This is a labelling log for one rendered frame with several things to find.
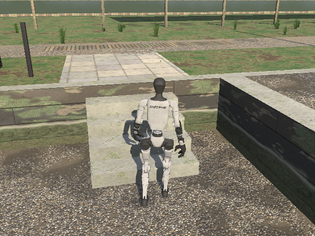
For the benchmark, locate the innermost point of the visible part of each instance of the humanoid robot head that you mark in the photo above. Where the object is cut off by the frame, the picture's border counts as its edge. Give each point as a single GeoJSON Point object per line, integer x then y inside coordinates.
{"type": "Point", "coordinates": [159, 86]}

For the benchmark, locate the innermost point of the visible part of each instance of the robot left foot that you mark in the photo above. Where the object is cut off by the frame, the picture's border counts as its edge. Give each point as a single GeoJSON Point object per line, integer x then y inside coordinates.
{"type": "Point", "coordinates": [145, 201]}

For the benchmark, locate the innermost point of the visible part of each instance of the robot right forearm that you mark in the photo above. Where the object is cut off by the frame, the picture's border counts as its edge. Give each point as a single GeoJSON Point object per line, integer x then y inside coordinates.
{"type": "Point", "coordinates": [179, 134]}

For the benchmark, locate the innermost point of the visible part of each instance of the right robot upper arm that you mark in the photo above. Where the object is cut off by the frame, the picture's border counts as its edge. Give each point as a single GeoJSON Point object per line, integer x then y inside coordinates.
{"type": "Point", "coordinates": [175, 113]}

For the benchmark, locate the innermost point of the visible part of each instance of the left robot hand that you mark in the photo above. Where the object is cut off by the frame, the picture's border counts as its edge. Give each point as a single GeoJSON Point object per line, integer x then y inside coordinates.
{"type": "Point", "coordinates": [139, 134]}

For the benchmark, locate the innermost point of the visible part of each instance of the robot left forearm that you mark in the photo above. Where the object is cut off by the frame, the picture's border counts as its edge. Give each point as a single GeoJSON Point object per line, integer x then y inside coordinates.
{"type": "Point", "coordinates": [136, 127]}

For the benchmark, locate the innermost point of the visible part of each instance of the left robot upper arm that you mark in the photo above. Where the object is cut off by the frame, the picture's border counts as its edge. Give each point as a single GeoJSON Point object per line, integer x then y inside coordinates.
{"type": "Point", "coordinates": [140, 111]}

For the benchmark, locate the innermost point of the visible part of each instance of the right robot hand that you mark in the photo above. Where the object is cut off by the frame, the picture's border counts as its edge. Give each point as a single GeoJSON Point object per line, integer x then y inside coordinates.
{"type": "Point", "coordinates": [183, 150]}

